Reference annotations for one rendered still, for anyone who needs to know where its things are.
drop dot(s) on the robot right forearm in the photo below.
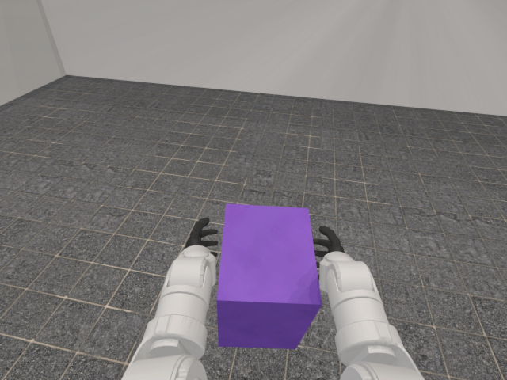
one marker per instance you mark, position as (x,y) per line
(363,331)

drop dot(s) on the carton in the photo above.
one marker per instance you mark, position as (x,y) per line
(268,291)

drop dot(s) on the robot right hand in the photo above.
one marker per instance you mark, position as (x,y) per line
(333,244)

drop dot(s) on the right robot upper arm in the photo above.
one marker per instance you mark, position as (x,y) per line
(362,370)

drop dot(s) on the robot left hand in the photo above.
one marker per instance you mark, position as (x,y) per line
(197,233)

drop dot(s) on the robot left forearm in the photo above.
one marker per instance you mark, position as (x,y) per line
(178,326)

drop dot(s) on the left robot upper arm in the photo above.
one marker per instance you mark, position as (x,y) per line
(175,367)

